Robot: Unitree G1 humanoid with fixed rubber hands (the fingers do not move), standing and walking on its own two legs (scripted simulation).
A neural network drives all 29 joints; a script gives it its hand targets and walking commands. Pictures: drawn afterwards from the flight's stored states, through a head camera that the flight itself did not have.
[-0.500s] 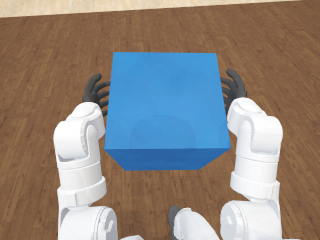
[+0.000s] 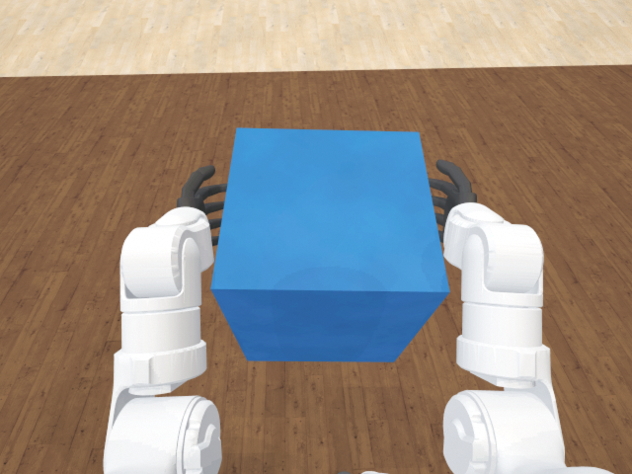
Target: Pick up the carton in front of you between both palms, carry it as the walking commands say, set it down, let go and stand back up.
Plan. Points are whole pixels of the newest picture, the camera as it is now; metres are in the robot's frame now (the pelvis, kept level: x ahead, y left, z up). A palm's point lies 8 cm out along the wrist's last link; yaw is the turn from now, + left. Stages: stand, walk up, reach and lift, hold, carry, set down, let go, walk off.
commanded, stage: carry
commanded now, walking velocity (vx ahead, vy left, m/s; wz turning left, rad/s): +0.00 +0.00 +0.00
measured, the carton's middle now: (324, 258) +0.37 +0.00 +0.04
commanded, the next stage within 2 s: none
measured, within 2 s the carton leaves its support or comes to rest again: neither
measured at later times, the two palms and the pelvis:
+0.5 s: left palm (168, 249) +0.33 +0.17 +0.11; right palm (449, 248) +0.33 -0.13 +0.12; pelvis -0.02 +0.03 -0.01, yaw +0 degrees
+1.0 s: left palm (154, 270) +0.30 +0.18 +0.13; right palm (453, 265) +0.31 -0.13 +0.13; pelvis -0.04 +0.03 -0.01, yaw +0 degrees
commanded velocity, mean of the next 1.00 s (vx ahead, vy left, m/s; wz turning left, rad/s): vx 0.00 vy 0.00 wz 0.00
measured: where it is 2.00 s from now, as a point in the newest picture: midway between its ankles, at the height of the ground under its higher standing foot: outside the picture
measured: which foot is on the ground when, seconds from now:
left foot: down 0.00-1.00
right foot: down 0.00-1.00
